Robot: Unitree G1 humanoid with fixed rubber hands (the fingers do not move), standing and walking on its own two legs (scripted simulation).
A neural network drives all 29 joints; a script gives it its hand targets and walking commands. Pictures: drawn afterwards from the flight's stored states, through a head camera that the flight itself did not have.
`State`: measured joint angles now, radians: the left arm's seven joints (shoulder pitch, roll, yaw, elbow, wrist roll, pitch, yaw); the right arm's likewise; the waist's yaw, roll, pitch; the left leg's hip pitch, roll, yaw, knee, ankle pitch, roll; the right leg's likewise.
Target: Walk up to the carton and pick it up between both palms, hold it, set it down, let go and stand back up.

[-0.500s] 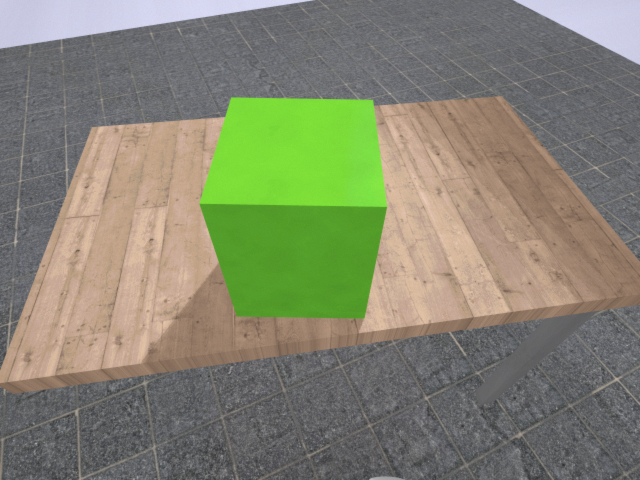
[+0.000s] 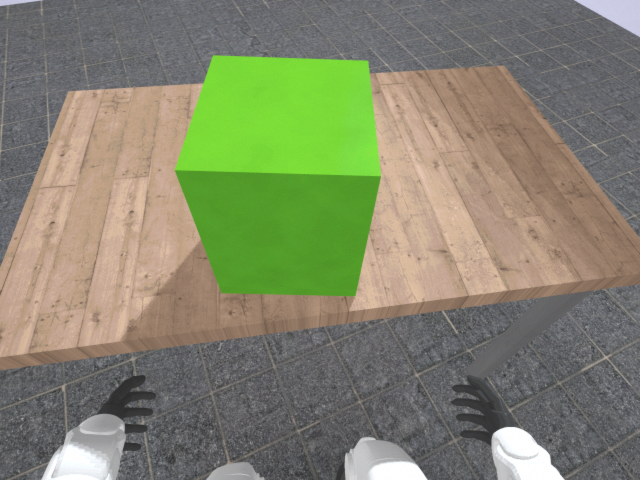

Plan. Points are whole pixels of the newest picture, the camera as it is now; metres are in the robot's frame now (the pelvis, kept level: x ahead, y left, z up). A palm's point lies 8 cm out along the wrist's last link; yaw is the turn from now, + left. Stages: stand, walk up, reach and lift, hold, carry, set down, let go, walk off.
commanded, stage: reach and lift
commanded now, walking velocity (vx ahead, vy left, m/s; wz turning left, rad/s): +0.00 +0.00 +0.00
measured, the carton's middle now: (289, 185) +0.46 +0.03 +0.08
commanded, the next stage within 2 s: none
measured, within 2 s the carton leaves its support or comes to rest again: neither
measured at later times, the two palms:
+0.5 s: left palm (79, 406) +0.21 +0.28 -0.03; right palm (478, 412) +0.19 -0.21 -0.05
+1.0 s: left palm (66, 419) +0.19 +0.28 +0.00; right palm (476, 402) +0.19 -0.19 -0.01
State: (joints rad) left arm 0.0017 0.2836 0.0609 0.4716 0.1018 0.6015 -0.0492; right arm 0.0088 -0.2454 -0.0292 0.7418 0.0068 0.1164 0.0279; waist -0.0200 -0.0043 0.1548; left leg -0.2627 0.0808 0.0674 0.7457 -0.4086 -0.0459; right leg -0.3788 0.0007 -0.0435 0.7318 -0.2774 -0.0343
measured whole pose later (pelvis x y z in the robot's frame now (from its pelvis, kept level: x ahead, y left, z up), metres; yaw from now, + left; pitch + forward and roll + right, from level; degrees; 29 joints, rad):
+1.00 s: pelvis +0.05 +0.03 +0.04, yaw +1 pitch -5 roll -1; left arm 0.34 0.25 0.02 0.24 -0.09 0.17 0.00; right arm 0.39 -0.15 -0.07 0.31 0.05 -0.01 0.01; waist 0.03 0.02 0.04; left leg 0.03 0.05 0.07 0.32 -0.25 -0.01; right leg -0.06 0.00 -0.04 0.27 -0.12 0.01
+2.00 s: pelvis +0.04 +0.02 +0.04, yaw +3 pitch -2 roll -1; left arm 0.14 0.32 0.02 -0.05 -0.26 0.18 -0.03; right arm 0.24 -0.17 -0.04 -0.11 0.24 0.14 -0.13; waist 0.04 0.02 0.03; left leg -0.04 0.04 0.03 0.32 -0.23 -0.02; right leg -0.11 0.01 -0.03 0.27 -0.12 0.00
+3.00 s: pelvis +0.04 +0.02 +0.04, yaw +3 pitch -1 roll -1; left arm -0.62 0.38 0.20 0.24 -0.21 0.68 -0.02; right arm -0.52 -0.35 -0.01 0.28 0.41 0.43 -0.15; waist -0.06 0.01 -0.01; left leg -0.09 0.05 0.03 0.34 -0.23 -0.02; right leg -0.15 0.02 -0.01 0.27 -0.10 0.00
